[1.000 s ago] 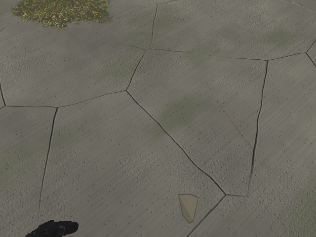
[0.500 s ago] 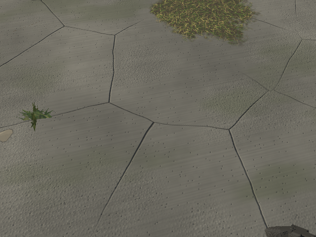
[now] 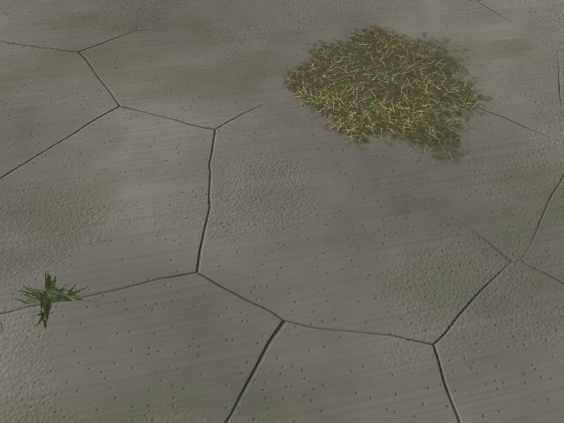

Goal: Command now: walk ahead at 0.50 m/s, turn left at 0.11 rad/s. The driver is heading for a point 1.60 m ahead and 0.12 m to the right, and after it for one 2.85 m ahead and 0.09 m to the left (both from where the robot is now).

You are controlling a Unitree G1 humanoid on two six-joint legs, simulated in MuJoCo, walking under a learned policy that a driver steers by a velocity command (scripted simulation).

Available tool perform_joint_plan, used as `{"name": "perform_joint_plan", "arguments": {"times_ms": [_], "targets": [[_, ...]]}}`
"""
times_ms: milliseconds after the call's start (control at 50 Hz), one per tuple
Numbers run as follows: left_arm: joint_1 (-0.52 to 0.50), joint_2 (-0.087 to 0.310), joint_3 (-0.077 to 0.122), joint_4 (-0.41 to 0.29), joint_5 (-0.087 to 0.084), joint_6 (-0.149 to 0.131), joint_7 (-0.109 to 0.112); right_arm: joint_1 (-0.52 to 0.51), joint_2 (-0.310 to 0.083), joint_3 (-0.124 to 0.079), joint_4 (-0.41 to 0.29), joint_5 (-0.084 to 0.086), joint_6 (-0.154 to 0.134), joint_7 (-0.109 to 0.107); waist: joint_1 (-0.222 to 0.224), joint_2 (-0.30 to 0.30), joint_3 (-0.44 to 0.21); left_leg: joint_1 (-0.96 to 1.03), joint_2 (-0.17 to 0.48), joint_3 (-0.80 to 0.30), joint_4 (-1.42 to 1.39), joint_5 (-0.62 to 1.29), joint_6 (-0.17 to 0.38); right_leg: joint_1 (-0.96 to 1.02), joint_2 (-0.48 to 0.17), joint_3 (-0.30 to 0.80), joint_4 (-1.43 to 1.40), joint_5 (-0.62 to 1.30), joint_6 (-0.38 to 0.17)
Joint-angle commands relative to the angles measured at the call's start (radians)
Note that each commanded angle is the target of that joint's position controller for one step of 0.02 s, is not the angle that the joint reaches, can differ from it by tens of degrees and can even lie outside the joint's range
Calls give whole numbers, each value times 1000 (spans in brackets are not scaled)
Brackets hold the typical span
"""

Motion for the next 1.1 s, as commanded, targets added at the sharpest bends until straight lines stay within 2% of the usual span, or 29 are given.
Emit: {"name": "perform_joint_plan", "arguments": {"times_ms": [20,60,80,120,140,160,180,200,220,240,280,340,400,460,520,580,620,640,660,680,700,720,740,760,800,860,960,1020,1100], "targets": [[-167,63,9,-114,-3,-24,-2,69,-138,-25,-7,-8,-12,-12,-24,101,74,29,306,-126,-1,506,89,-54,37,-31,-82,5,-28],[-163,68,9,-120,-3,-31,-1,66,-151,-26,9,-13,-11,-20,-7,110,77,59,325,-120,31,615,77,-1,62,-39,-134,-46,-60],[-123,73,11,-109,-4,-35,2,43,-160,-26,11,-14,-12,-24,20,116,63,55,323,-102,74,739,62,76,87,-49,-162,-83,-79],[73,107,29,-44,-6,-45,21,17,-183,-30,18,-19,-13,-25,108,121,-43,46,299,-71,298,998,33,326,156,-72,-208,-145,-118],[244,132,42,7,4,-55,34,-1,-180,-27,16,-14,-14,-24,188,93,-137,-62,261,-38,508,893,15,565,117,-33,-256,-96,-149],[391,231,66,30,28,-61,49,33,-116,-9,-20,7,-21,-19,214,-40,-274,-315,171,9,837,509,-12,852,-138,279,-272,-204,-220],[389,279,78,46,20,-55,37,132,-74,-9,-7,16,-19,-14,151,-212,-337,-580,-12,-8,1110,-285,-34,973,-328,717,-401,-146,-337],[287,201,63,40,-15,-49,27,46,-136,-21,-8,-15,-14,-16,119,-45,-196,-652,68,-95,1160,-215,-16,836,-272,666,-441,-237,-305],[188,138,47,25,-22,-50,23,-19,-133,-21,-24,-15,-17,-9,90,11,-74,-655,116,-72,1117,-122,-17,686,-240,505,-470,-230,-284],[145,96,36,25,-16,-55,19,-56,-113,-15,-32,-14,-16,-3,72,35,-22,-635,153,-52,1063,-76,-19,596,-190,402,-505,-165,-258],[146,64,23,55,-17,-68,21,-42,-87,-9,-26,-29,7,8,35,-10,2,-563,186,-29,992,-48,-41,494,-126,268,-546,-39,-222],[209,87,28,99,-24,-89,18,-84,-60,-2,-36,-32,23,22,28,-13,11,-599,208,11,926,0,-69,484,-105,189,-587,72,-233],[256,89,28,130,-26,-91,18,-225,-54,5,-80,-30,26,27,52,-10,49,-690,238,49,780,111,-98,510,-75,126,-619,114,-224],[291,89,25,154,-29,-92,18,-349,-31,19,-115,-23,20,32,81,-15,56,-653,224,86,577,219,-109,520,-42,66,-611,182,-197],[335,101,26,178,-25,-90,23,-431,-34,24,-134,-18,18,31,109,-18,54,-613,199,111,460,259,-100,577,-61,59,-591,225,-190],[348,109,27,199,-16,-83,33,-460,-55,17,-149,-19,12,25,103,-24,60,-604,186,101,402,191,-67,674,-108,75,-542,309,-186],[323,120,30,204,-11,-78,40,-395,-74,6,-131,-22,4,19,64,-30,30,-503,150,108,357,104,-35,712,-118,65,-440,489,-170],[311,123,30,207,-12,-73,41,-284,-87,-4,-94,-26,-4,12,15,-19,-25,-370,119,122,306,96,-12,707,-99,45,-309,580,-156],[309,110,24,203,-14,-72,40,-116,-122,-21,-38,-38,-15,2,-50,17,-120,-146,138,95,274,111,22,616,-55,8,-111,513,-136],[325,50,5,158,-34,-76,34,43,-213,-46,-15,-63,-20,-13,-88,151,-261,141,394,-212,254,10,100,361,17,-44,214,168,-101],[412,12,2,158,-47,-73,31,65,-266,-64,0,-44,-6,-11,-47,317,-349,279,582,-615,136,7,217,93,183,-25,494,-521,-82],[311,109,28,160,-22,-64,40,-23,-199,-52,-10,-11,1,-5,-32,141,-220,179,515,-533,119,-52,176,8,118,82,536,-461,-99],[251,91,27,141,-23,-72,32,-112,-145,-37,-22,-5,-1,-3,-2,124,-100,38,475,-393,87,-5,151,2,81,83,502,-368,-102],[228,72,24,142,-23,-73,27,-159,-102,-27,-24,-9,-7,-1,26,104,-51,-59,427,-302,48,66,119,40,49,79,447,-310,-99],[253,45,20,157,2,-49,16,-173,-62,-15,-3,-3,-19,-6,75,126,-17,-179,363,-182,3,162,81,128,22,69,379,-270,-73],[209,29,20,144,7,-27,2,-119,-86,-20,33,6,-41,-7,90,113,-2,-202,344,-119,-43,232,96,107,12,40,329,-217,-42],[7,29,15,79,-1,-24,-1,-41,-88,-19,71,3,-36,-5,52,98,57,-163,316,-56,-88,253,95,-10,-10,5,128,-54,-9],[-87,15,5,51,-7,-28,1,9,-92,-18,93,0,-35,-6,24,104,65,-119,311,-23,-78,330,86,10,11,-24,-4,10,-15],[-170,25,3,17,-8,-36,6,66,-95,-18,125,-10,-29,-15,2,112,79,2,346,-14,-33,435,82,4,36,-37,-109,-6,-48]]}}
